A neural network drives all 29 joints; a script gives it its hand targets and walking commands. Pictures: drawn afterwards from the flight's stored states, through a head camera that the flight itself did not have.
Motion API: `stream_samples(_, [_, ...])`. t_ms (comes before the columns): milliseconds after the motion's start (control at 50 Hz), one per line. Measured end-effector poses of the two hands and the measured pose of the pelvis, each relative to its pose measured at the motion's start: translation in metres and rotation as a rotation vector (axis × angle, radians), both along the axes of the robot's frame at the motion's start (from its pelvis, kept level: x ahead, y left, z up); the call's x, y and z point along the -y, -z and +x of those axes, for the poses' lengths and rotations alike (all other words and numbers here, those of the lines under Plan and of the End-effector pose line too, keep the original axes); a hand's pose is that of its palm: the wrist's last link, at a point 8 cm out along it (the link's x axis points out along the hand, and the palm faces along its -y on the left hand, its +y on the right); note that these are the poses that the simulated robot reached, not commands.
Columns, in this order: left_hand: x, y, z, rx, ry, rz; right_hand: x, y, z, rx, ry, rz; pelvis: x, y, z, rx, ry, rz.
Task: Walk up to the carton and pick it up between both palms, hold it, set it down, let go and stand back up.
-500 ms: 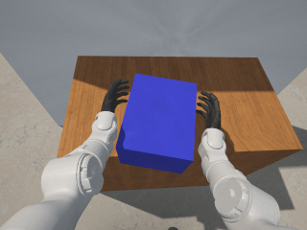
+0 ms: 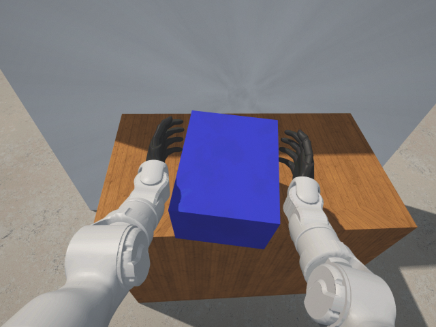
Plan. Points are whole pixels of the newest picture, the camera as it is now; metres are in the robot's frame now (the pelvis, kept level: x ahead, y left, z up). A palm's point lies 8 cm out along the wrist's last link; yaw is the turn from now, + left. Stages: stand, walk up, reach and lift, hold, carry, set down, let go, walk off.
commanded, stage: reach and lift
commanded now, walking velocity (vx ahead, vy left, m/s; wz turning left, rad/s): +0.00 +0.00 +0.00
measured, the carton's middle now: (227, 178) +0.43 -0.04 +0.01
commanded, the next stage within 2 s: none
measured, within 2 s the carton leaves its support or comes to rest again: neither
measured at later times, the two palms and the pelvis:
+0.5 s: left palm (140, 129) +0.42 +0.12 +0.17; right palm (310, 148) +0.38 -0.16 +0.15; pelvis +0.00 -0.02 +0.01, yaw +2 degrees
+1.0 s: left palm (125, 139) +0.39 +0.14 +0.18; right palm (309, 142) +0.37 -0.14 +0.18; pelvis +0.00 -0.02 +0.02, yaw +2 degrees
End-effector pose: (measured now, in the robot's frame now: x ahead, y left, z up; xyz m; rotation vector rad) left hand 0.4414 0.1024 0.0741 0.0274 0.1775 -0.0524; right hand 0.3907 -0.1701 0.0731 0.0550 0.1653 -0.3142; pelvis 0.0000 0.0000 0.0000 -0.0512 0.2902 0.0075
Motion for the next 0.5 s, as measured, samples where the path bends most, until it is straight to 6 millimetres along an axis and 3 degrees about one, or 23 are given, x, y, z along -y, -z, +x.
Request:
stream_samples(220, [-0.001, -0.051, -0.006, 0.005, -0.003, 0.013, 0.002, -0.051, -0.001, 0.005, -0.023, -0.002, 0.010, -0.009, 0.005, 0.166, -0.015, 0.028])
stream_samples(500, [-0.017, -0.091, -0.019, -0.009, -0.005, 0.049, -0.010, -0.079, -0.009, 0.005, -0.077, 0.014, 0.016, -0.014, 0.003, 0.313, -0.022, 0.049])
